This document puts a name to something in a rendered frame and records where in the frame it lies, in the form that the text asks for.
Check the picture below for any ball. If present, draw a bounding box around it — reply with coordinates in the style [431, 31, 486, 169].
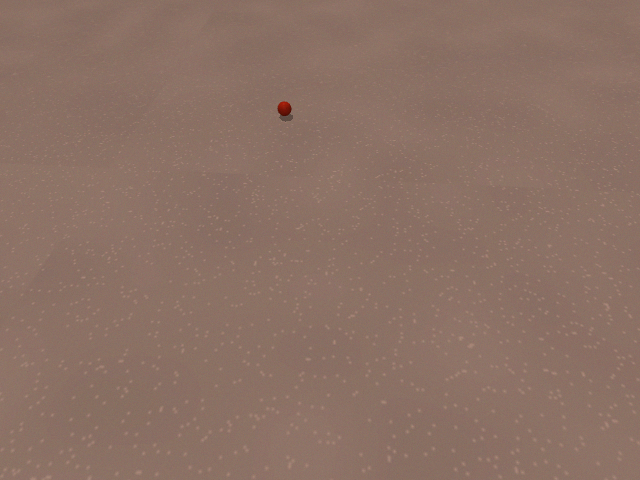
[278, 102, 291, 116]

